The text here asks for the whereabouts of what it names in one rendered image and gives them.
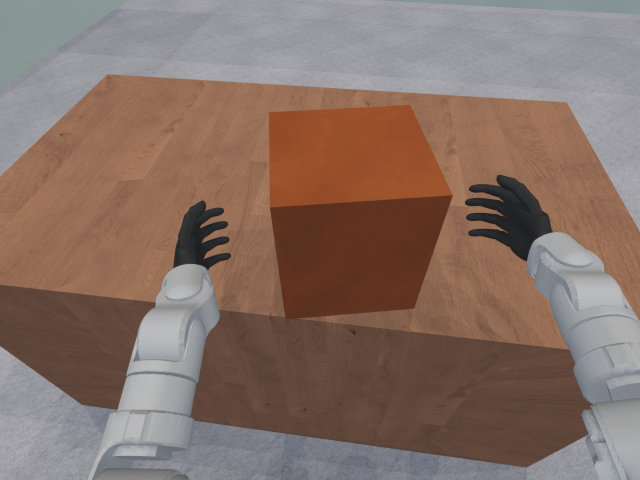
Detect robot left forearm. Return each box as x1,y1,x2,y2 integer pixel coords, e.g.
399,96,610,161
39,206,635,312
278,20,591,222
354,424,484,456
87,264,220,480

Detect robot left hand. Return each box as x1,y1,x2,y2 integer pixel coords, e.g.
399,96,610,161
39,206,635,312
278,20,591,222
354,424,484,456
173,201,231,270

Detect robot right forearm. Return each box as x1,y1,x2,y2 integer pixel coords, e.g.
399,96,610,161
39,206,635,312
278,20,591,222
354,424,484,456
527,232,640,405

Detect robot right hand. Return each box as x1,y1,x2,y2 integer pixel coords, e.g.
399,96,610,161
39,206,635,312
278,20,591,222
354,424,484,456
465,175,553,261

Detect carton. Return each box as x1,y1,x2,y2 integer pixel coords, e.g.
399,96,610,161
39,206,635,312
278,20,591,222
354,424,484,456
269,105,453,319

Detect robot right upper arm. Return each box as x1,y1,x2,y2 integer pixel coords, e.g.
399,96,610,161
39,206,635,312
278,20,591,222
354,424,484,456
581,398,640,480

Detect pedestal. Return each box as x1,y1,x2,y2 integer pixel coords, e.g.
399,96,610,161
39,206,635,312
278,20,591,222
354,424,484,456
0,74,640,468

